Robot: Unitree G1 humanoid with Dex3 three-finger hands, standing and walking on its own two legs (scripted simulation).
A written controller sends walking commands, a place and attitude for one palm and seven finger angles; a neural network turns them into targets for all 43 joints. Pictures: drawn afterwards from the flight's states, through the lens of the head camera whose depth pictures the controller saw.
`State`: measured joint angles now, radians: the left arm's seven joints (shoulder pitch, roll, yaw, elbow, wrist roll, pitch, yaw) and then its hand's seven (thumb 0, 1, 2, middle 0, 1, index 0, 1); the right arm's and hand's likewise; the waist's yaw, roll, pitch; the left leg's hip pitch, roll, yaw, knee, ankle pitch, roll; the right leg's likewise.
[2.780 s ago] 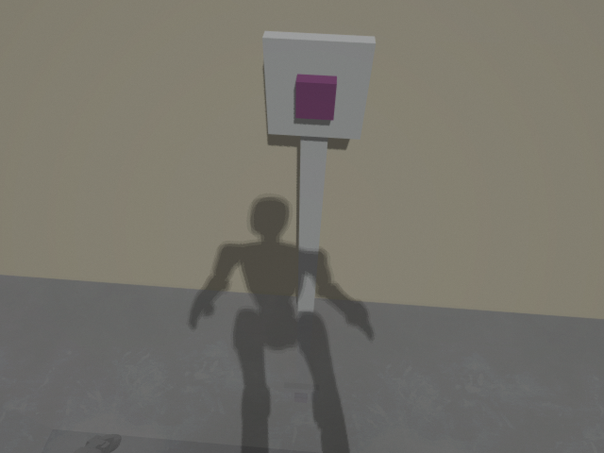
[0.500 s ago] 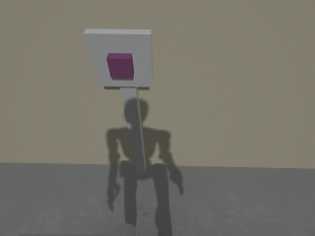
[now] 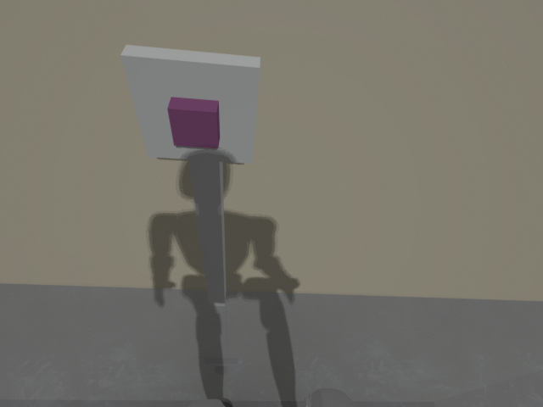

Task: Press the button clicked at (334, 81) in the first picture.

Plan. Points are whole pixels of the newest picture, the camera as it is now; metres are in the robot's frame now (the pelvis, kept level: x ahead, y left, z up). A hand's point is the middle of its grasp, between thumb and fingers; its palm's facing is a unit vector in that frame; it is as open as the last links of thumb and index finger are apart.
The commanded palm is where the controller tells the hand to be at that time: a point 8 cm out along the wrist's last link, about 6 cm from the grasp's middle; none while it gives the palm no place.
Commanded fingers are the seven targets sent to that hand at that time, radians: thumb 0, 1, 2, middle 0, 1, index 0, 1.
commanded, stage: come to a stop and stand still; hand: left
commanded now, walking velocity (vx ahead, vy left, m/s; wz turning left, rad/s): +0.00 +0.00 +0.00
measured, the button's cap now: (195, 122) +0.50 +0.17 +0.13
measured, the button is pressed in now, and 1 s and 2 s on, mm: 0 0 0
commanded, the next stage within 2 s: look again from close up in 0.84 s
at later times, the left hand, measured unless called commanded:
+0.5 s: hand out of the picture -0.01 +0.12 -0.16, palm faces +0.04 -0.97 -0.25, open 7.3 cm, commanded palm none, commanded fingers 0.00 0.90 0.90 -0.20 -0.30 -0.20 -0.30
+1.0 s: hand out of the picture -0.07 +0.07 -0.17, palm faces +0.07 -0.98 -0.16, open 7.4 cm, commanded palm none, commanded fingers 0.00 0.90 0.90 -0.20 -0.30 -0.20 -0.30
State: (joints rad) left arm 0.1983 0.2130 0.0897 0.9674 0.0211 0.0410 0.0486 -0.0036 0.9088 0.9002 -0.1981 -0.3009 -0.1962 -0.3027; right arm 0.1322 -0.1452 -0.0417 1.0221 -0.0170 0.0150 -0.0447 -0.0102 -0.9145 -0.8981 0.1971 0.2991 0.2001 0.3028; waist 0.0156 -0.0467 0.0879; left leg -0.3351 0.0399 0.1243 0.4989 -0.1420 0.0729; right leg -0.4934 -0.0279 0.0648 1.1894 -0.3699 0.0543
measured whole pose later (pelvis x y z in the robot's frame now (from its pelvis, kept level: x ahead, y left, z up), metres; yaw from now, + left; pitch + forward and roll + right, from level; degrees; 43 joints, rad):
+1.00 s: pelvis -0.06 -0.08 +0.00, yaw +1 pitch -1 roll +1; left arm 0.32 0.10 0.00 1.12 0.01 -0.01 0.02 0.00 0.91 0.90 -0.20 -0.30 -0.20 -0.30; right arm 0.37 -0.14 0.01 1.11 -0.02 0.00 -0.02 0.00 -0.91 -0.90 0.19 0.30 0.20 0.30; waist -0.01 0.03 0.00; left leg -0.26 0.04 -0.01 0.48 -0.20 -0.04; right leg -0.24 0.02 -0.06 0.52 -0.26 -0.06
